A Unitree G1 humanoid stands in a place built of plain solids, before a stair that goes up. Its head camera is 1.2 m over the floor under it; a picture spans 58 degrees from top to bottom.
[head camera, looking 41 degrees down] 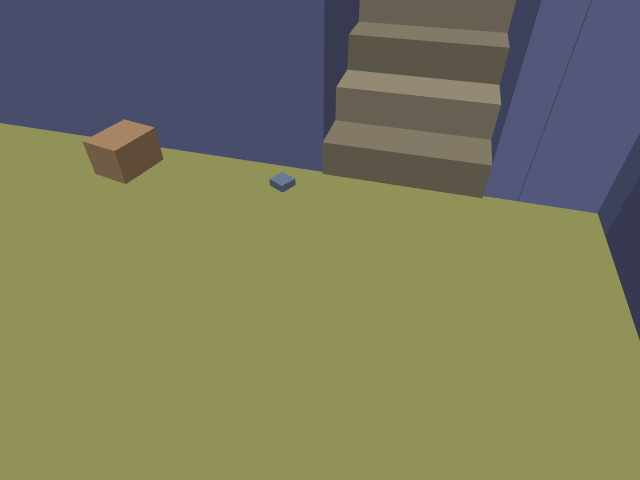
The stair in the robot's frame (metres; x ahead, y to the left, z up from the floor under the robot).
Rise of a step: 0.18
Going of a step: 0.25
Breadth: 0.79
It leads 16 degrees to the right of straight ahead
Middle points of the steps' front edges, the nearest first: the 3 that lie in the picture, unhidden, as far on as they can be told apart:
1.79 -0.39 0.18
2.03 -0.46 0.36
2.27 -0.53 0.54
